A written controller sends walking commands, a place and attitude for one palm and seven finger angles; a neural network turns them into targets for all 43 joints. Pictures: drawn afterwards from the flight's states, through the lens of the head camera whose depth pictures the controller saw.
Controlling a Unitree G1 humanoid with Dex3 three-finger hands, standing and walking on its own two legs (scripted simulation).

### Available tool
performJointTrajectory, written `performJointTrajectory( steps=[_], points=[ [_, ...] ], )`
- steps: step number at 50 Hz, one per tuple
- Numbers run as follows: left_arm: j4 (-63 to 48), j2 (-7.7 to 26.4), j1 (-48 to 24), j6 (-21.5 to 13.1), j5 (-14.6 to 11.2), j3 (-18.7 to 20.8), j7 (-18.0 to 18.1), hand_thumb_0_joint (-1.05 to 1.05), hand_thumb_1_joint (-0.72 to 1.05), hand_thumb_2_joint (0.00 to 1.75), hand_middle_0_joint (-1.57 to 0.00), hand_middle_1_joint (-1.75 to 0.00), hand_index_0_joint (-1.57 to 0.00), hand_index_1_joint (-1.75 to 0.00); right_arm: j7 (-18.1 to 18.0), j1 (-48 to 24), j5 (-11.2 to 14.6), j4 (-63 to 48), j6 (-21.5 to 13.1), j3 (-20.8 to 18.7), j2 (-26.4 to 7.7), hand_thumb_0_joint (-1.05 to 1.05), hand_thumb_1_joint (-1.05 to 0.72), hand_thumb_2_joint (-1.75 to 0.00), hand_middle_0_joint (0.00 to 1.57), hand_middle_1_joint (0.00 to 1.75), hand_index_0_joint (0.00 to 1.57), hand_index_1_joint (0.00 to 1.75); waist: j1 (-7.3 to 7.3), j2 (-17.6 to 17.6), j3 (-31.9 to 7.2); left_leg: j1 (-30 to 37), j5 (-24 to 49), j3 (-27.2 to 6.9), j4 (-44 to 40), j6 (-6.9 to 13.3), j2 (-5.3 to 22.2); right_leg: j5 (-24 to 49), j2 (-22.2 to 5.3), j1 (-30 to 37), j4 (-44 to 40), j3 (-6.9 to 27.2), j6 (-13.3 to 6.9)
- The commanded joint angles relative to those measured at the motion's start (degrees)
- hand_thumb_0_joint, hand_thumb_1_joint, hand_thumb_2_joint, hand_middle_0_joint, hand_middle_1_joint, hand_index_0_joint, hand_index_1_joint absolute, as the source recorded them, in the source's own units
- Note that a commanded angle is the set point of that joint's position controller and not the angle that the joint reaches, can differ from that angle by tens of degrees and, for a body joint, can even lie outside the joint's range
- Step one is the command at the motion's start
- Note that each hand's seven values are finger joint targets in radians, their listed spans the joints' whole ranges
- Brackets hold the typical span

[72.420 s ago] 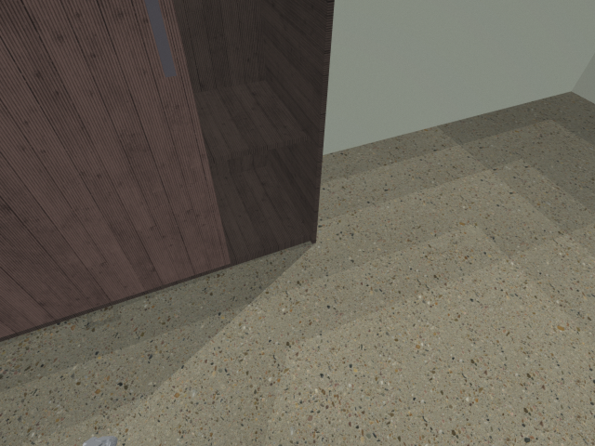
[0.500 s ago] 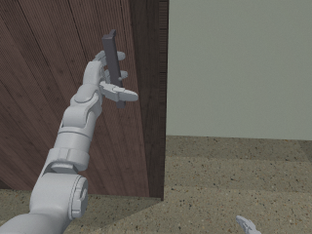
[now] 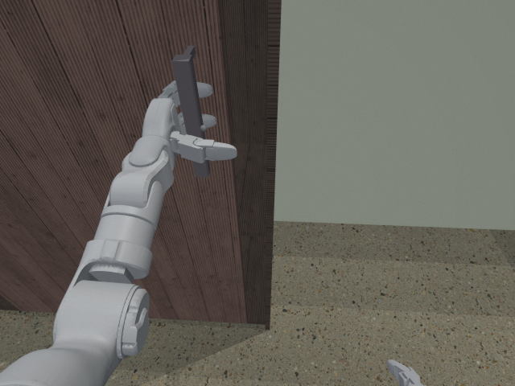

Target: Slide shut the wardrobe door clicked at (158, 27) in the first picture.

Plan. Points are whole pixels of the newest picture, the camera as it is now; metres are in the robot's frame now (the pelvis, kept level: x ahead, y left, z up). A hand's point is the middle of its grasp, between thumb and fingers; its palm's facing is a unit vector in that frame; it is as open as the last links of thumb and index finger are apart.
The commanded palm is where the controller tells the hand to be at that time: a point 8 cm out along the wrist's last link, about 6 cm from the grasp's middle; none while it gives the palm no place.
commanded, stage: grip the handle and tug to test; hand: left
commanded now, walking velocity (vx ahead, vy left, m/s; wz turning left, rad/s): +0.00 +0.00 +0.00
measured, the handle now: (197, 116) +0.49 +0.12 +0.20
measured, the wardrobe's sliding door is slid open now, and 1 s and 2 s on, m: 0.07 0.07 0.04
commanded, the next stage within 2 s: tug the door sideways, standing still in 1.24 s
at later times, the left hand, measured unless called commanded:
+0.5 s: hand (203, 127) +0.43 +0.10 +0.22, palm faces +0.00 -1.00 -0.01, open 5.8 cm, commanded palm +0.41 +0.15 +0.21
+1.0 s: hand (203, 127) +0.43 +0.10 +0.22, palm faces -0.01 -1.00 +0.00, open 5.6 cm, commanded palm +0.40 +0.16 +0.21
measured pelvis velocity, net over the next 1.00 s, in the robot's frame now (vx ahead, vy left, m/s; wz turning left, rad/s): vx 0.01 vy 0.00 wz -0.01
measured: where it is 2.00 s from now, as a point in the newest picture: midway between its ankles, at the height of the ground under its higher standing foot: outside the picture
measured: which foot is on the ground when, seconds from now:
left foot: down 0.00-1.00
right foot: down 0.00-1.00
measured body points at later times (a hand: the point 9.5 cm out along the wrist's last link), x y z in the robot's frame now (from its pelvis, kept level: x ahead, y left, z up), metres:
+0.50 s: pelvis +0.00 +0.00 +0.00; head -0.01 -0.02 +0.45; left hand +0.43 +0.16 +0.22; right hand +0.14 -0.24 -0.11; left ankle +0.01 +0.12 -0.74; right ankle +0.00 -0.11 -0.74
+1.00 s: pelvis +0.01 +0.00 +0.00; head -0.01 -0.02 +0.45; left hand +0.43 +0.16 +0.22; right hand +0.15 -0.24 -0.10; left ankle +0.01 +0.12 -0.74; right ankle +0.00 -0.11 -0.74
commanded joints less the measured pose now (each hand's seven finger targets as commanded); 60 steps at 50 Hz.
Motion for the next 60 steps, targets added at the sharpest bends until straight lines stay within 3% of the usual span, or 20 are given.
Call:
performJointTrajectory(
  steps=[1, 5, 7, 13, 19, 21, 23, 24, 27, 31, 35, 39, 42, 45, 49, 52, 56, 60],
  points=[
    [-15.24, 6.91, -30.50, -4.27, -0.37, 0.96, -0.48, 0.00, -0.03, 0.50, -0.35, -1.27, -0.35, -1.27, -0.43, -5.44, -0.08, -8.18, -3.13, -2.53, -6.60, 0.00, -0.90, -0.90, 0.20, 0.30, 0.20, 0.30, -0.51, -3.39, -17.68, 9.55, 13.95, -2.71, -1.42, 1.09, -1.47, 15.19, 1.88, 1.75, -2.57, 1.46, -0.51],
    [-13.75, 6.53, -28.96, -3.83, -0.56, 0.78, -0.59, 0.00, 0.15, 0.58, -0.37, -1.29, -0.37, -1.29, -0.39, -5.62, 0.15, -8.09, -2.96, -2.45, -6.62, 0.00, -0.90, -0.90, 0.20, 0.30, 0.20, 0.30, -0.37, -4.08, -15.33, 8.45, 12.58, -2.68, -1.80, 1.02, -1.38, 13.81, 1.92, 1.13, -3.01, 1.36, -0.46],
    [-13.84, 5.72, -31.36, -3.63, -0.29, -0.25, -0.50, 0.00, 0.25, 0.62, -0.38, -1.31, -0.38, -1.31, -0.54, -5.70, 0.18, -7.93, -2.96, -2.41, -6.57, 0.00, -0.90, -0.90, 0.20, 0.30, 0.20, 0.30, -1.24, -2.79, -14.30, 8.73, 11.89, -2.72, -1.65, 1.17, -1.42, 13.23, 1.89, -0.16, -3.27, 1.58, -0.41],
    [-11.77, 7.07, -32.08, -3.09, -0.12, 0.88, -0.34, 0.00, 0.53, 0.74, -0.41, -1.35, -0.41, -1.35, -0.65, -5.04, -0.05, -7.44, -2.71, -2.43, -6.74, 0.00, -0.90, -0.90, 0.20, 0.30, 0.20, 0.30, -1.32, -3.55, -15.82, 8.56, 12.18, -2.73, -1.39, 1.25, -1.58, 13.67, 1.73, 0.33, -3.10, 1.63, -0.35],
    [-14.13, 6.87, -30.54, -4.57, -0.49, 0.82, -0.85, 0.00, 0.81, 0.86, -0.44, -1.39, -0.44, -1.39, -0.22, -5.03, -0.09, -8.06, -2.98, -2.63, -6.70, 0.00, -0.90, -0.90, 0.20, 0.30, 0.20, 0.30, -0.52, -3.37, -18.23, 9.50, 14.94, -2.56, -0.91, 1.20, -1.70, 16.85, 1.86, 2.20, -2.32, 1.63, -0.51],
    [-13.50, 5.77, -30.01, -4.56, -0.71, 0.02, -1.10, 0.00, 0.90, 0.90, -0.45, -1.40, -0.45, -1.40, -0.21, -5.40, 0.14, -8.22, -3.00, -2.52, -6.56, 0.00, -0.90, -0.90, 0.20, 0.30, 0.20, 0.30, -0.78, -4.20, -16.40, 8.81, 13.97, -2.52, -1.03, 1.33, -1.64, 16.32, 1.88, 1.54, -2.50, 1.56, -0.39],
    [-13.84, 7.11, -30.46, -4.44, -0.76, 0.94, -1.28, 0.00, 0.90, 0.90, -0.45, -1.40, -0.45, -1.40, -0.30, -5.28, 0.08, -8.11, -3.00, -2.62, -6.73, 0.00, -0.90, -0.90, 0.20, 0.30, 0.20, 0.30, -0.75, -4.29, -16.92, 8.84, 13.80, -2.35, -0.94, 1.49, -1.71, 16.68, 1.77, 1.70, -2.63, 1.91, -0.29],
    [-14.62, 8.94, -29.47, -4.55, -0.67, 2.51, -1.15, 0.00, 0.90, 0.90, -0.45, -1.40, -0.45, -1.40, -0.32, -5.12, -0.07, -8.25, -2.88, -2.68, -7.00, 0.00, -0.90, -0.90, 0.20, 0.30, 0.20, 0.30, 0.10, -4.86, -17.90, 8.69, 14.35, -2.31, -1.03, 1.44, -1.77, 16.88, 1.83, 2.91, -2.51, 1.83, -0.40],
    [-15.36, 6.30, -28.92, -4.01, -0.83, 0.39, -1.62, 0.00, 0.90, 0.90, -0.45, -1.40, -0.45, -1.40, -0.32, -5.85, 0.19, -8.57, -2.80, -2.47, -6.46, 0.00, -0.90, -0.90, 0.20, 0.30, 0.20, 0.30, -0.46, -2.86, -16.84, 9.08, 14.75, -2.07, -0.82, 1.44, -1.81, 17.85, 1.77, 2.30, -2.50, 1.87, -0.39],
    [-15.48, 8.31, -27.77, -3.39, -0.72, 2.15, -1.29, 0.00, 0.90, 0.90, -0.45, -1.40, -0.45, -1.40, -0.48, -5.63, 0.10, -8.39, -2.63, -2.62, -6.82, 0.00, -0.90, -0.90, 0.20, 0.30, 0.20, 0.30, -0.09, -4.36, -16.71, 8.81, 15.42, -2.09, -0.86, 1.54, -1.74, 18.48, 1.80, 2.79, -2.56, 1.82, -0.34],
    [-16.24, 5.94, -28.02, -2.87, -0.68, 0.21, -1.18, 0.00, 0.90, 0.90, -0.45, -1.40, -0.45, -1.40, -0.38, -6.10, 0.17, -8.66, -2.47, -2.47, -6.52, 0.00, -0.90, -0.90, 0.20, 0.30, 0.20, 0.30, -0.52, -3.35, -16.23, 9.23, 15.07, -2.09, -1.01, 1.45, -1.69, 17.88, 1.78, 2.10, -2.63, 1.70, -0.30],
    [-16.61, 9.10, -27.67, -2.61, -0.41, 2.65, -1.07, 0.00, 0.90, 0.90, -0.45, -1.40, -0.45, -1.40, -0.50, -5.96, -0.06, -8.48, -2.16, -2.67, -6.93, 0.00, -0.90, -0.90, 0.20, 0.30, 0.20, 0.30, 0.27, -3.74, -17.73, 9.35, 15.69, -1.92, -0.86, 1.49, -1.79, 18.61, 1.66, 3.26, -2.56, 2.01, -0.36],
    [-16.40, 6.77, -27.42, -2.29, -0.75, 1.09, -1.45, 0.00, 0.90, 0.90, -0.45, -1.40, -0.45, -1.40, -0.50, -6.36, 0.06, -8.88, -2.05, -2.46, -6.56, 0.00, -0.90, -0.90, 0.20, 0.30, 0.20, 0.30, -0.20, -4.03, -16.45, 8.88, 15.59, -1.95, -0.95, 1.62, -1.84, 19.13, 1.61, 2.95, -2.56, 1.95, -0.30],
    [-17.09, 7.42, -25.39, -2.10, -0.82, 1.81, -1.38, 0.00, 0.90, 0.90, -0.45, -1.40, -0.45, -1.40, -0.47, -6.69, 0.06, -9.24, -1.84, -2.50, -6.64, 0.00, -0.90, -0.90, 0.20, 0.30, 0.20, 0.30, 0.20, -4.31, -16.92, 9.02, 15.69, -1.77, -0.97, 1.69, -1.84, 19.22, 1.56, 3.46, -2.58, 1.97, -0.23],
    [-21.64, 8.20, -20.38, -2.07, -0.96, 2.95, -1.91, 0.00, 0.90, 0.90, -0.45, -1.40, -0.45, -1.40, -0.14, -7.47, 0.12, -10.29, -1.67, -2.68, -6.65, 0.00, -0.90, -0.90, 0.20, 0.30, 0.20, 0.30, 1.96, -3.20, -20.12, 10.38, 19.10, -1.38, -0.82, 1.34, -1.78, 22.65, 1.65, 6.42, -1.74, 1.91, -0.63],
    [-23.71, 8.32, -17.15, -1.21, -1.43, 3.54, -2.28, 0.00, 0.90, 0.90, -0.45, -1.40, -0.45, -1.40, -0.21, -8.09, 0.29, -10.90, -1.35, -2.66, -6.69, 0.00, -0.90, -0.90, 0.20, 0.30, 0.20, 0.30, 2.07, -5.60, -18.70, 9.80, 20.05, -1.10, -1.16, 1.50, -1.53, 24.82, 1.70, 7.33, -1.80, 1.76, -0.38],
    [-27.87, 8.80, -13.15, 0.65, -1.48, 4.26, -2.35, 0.00, 0.90, 0.90, -0.45, -1.40, -0.45, -1.40, -0.10, -8.98, 0.29, -11.72, -0.67, -2.52, -6.70, 0.00, -0.90, -0.90, 0.20, 0.30, 0.20, 0.30, 2.91, -3.68, -18.65, 10.26, 21.72, -0.70, -1.29, 1.36, -1.54, 26.59, 1.64, 8.45, -1.58, 1.79, -0.48],
    [-32.91, 8.13, -7.65, 2.74, -1.40, 4.30, -2.29, 0.00, 0.90, 0.90, -0.45, -1.40, -0.45, -1.40, 0.09, -9.98, 0.28, -12.71, 0.20, -2.50, -6.47, 0.00, -0.90, -0.90, 0.20, 0.30, 0.20, 0.30, 3.45, -4.05, -18.88, 10.63, 24.57, -0.45, -1.20, 1.24, -1.37, 29.55, 1.65, 9.92, -1.04, 1.42, -0.43]
  ],
)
